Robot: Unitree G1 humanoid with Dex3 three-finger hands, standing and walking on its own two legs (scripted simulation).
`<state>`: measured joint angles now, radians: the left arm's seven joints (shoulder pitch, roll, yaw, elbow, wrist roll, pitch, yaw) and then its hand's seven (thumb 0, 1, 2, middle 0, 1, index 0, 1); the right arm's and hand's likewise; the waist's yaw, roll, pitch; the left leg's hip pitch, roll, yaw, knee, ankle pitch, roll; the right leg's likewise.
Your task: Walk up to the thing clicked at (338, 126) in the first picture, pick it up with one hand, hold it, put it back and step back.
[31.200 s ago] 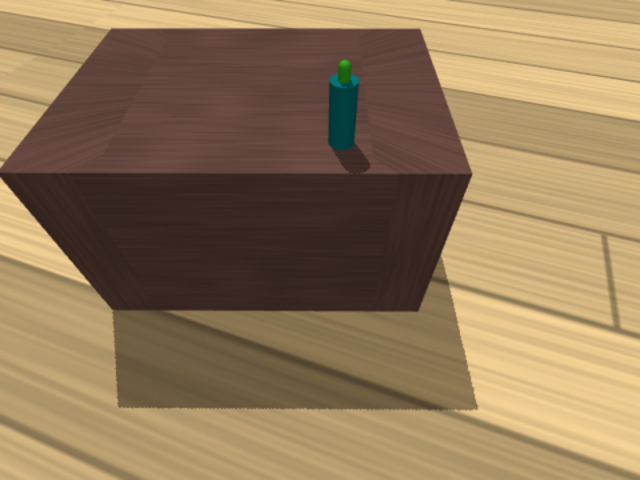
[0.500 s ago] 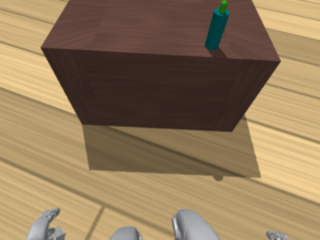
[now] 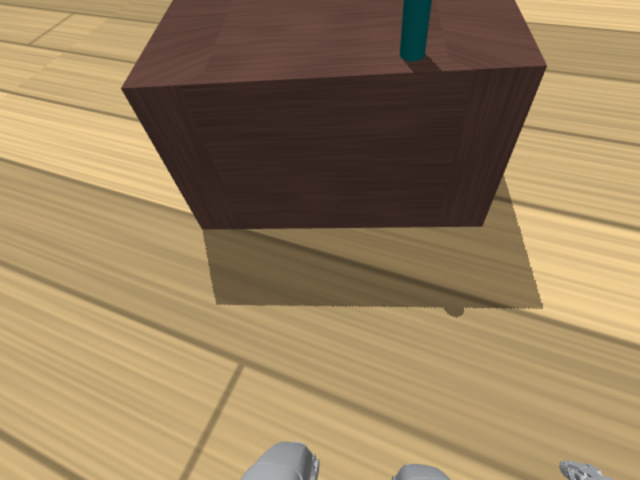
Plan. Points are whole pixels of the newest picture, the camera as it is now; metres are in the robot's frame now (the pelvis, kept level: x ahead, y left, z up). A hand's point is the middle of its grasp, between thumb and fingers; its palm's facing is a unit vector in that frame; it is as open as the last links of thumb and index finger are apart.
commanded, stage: step back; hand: right
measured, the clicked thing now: (416, 13) +1.07 -0.18 -0.01
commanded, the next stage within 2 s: stand in 0.98 s
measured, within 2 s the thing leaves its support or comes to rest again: neither
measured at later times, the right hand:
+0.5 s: hand out of the picture +0.06 -0.26 -0.15, palm faces -0.08 +0.93 -0.35, open 7.3 cm
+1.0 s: hand (498, 470) +0.15 -0.19 -0.15, palm faces -0.06 +0.94 -0.33, open 7.3 cm
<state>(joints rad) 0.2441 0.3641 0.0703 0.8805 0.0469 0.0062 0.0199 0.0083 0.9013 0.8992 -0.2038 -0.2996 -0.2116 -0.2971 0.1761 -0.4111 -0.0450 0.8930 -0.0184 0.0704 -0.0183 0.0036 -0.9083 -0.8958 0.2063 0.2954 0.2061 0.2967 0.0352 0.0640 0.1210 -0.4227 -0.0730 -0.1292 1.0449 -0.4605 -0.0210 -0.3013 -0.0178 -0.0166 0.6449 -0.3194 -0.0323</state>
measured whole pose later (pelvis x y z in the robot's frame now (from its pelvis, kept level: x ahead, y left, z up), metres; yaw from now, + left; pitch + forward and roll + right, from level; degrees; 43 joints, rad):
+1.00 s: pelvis +0.01 +0.04 +0.00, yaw +2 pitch -2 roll -1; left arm 0.15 0.38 0.04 1.02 0.01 -0.03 0.01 0.01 0.91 0.90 -0.20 -0.30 -0.21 -0.30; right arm 0.06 -0.33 -0.02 1.01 -0.01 0.01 0.01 0.00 -0.91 -0.90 0.21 0.30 0.21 0.30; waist 0.02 0.01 0.09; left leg -0.33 0.06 0.02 0.65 -0.28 -0.02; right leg -0.20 -0.01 -0.01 0.60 -0.36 0.02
